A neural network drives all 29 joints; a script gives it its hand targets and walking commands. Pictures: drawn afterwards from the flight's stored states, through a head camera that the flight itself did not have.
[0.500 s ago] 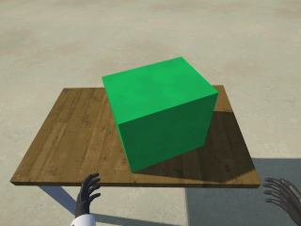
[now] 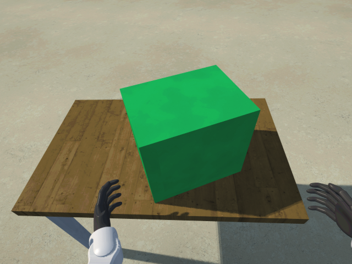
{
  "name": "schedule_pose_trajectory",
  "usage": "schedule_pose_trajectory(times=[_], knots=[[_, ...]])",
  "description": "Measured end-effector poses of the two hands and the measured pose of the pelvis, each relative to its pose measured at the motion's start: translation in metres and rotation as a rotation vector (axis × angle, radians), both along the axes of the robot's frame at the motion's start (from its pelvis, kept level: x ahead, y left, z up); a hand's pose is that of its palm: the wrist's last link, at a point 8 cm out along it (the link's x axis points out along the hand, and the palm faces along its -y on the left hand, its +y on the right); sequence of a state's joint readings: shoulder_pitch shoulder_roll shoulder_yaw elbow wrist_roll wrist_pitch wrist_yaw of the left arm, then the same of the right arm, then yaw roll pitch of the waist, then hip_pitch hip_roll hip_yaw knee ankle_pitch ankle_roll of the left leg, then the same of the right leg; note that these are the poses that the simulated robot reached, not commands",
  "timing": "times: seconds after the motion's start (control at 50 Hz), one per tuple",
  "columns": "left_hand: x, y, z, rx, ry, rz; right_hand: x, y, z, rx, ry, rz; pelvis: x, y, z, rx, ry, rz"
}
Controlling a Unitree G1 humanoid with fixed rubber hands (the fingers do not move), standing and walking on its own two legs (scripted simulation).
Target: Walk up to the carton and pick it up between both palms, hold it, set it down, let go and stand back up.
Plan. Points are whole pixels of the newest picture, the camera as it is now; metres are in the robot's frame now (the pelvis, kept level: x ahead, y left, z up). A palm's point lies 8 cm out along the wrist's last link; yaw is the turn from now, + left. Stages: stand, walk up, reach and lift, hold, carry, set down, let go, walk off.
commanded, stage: reach and lift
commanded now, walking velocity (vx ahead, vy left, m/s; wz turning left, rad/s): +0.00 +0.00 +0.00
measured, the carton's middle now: (185, 133) +0.48 +0.03 +0.00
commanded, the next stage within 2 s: none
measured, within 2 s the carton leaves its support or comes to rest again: neither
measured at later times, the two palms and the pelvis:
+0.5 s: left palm (102, 194) +0.25 +0.21 +0.04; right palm (327, 180) +0.31 -0.29 +0.04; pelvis +0.02 +0.01 +0.01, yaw -1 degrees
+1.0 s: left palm (105, 170) +0.29 +0.20 +0.09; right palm (311, 144) +0.37 -0.26 +0.08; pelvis -0.02 +0.01 +0.01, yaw -1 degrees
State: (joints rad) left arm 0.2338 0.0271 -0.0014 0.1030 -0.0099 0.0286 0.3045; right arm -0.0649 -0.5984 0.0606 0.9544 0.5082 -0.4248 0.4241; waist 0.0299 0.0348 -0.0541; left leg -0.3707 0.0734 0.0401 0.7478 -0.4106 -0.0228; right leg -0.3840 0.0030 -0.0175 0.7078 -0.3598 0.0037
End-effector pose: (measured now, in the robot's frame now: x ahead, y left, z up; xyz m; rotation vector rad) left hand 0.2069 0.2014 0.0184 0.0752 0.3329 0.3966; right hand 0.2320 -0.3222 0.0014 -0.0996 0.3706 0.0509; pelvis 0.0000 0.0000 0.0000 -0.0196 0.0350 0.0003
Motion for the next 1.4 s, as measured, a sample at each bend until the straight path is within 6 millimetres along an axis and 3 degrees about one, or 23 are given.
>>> schedule_pose_trajectory(times=[0.22,0.42,0.88,1.06,1.22,1.4], knots=[[0.019,0.005,0.002,-0.028,0.017,0.016,0.044,0.011,0.015,-0.022,-0.028,0.010,0.015,0.002,0.006,-0.015,0.037,-0.008],[0.041,0.010,0.020,-0.040,-0.027,0.010,0.070,0.024,0.029,-0.029,-0.044,0.022,0.019,0.007,0.011,-0.027,0.059,-0.010],[0.069,0.005,0.062,-0.050,-0.051,-0.027,0.123,0.053,0.078,0.061,-0.089,0.042,-0.011,0.008,0.013,-0.029,0.061,-0.012],[0.092,-0.002,0.075,-0.062,-0.018,-0.051,0.150,0.070,0.084,0.099,-0.033,0.066,-0.023,0.006,0.012,-0.026,0.110,-0.015],[0.109,0.002,0.083,-0.064,0.015,-0.038,0.182,0.089,0.089,0.105,-0.002,0.072,-0.022,0.006,0.011,-0.026,0.159,-0.017],[0.111,0.017,0.092,-0.070,0.032,0.005,0.204,0.098,0.112,0.107,-0.038,0.058,-0.016,0.007,0.012,-0.028,0.172,-0.017]])
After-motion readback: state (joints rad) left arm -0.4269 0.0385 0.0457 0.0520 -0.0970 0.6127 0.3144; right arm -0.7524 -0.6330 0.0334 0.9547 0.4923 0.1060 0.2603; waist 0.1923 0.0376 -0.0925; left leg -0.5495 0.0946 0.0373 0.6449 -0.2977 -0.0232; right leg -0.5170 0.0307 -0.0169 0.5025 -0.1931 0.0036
